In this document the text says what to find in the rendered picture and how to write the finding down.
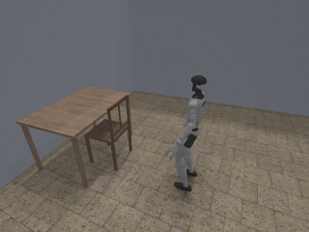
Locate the left robot upper arm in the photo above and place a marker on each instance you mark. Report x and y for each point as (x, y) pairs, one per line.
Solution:
(193, 106)

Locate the robot right shin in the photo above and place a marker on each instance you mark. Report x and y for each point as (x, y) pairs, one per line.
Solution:
(188, 160)

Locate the chair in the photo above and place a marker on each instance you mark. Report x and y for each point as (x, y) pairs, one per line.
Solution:
(109, 131)

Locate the left robot thigh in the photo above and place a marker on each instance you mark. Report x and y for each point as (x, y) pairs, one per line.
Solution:
(182, 150)

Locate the left robot forearm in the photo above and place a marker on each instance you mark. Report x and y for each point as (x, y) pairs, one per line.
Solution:
(186, 132)

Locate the table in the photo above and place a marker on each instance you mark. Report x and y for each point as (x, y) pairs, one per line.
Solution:
(69, 117)

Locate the robot left hand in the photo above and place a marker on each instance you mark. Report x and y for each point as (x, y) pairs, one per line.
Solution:
(173, 149)

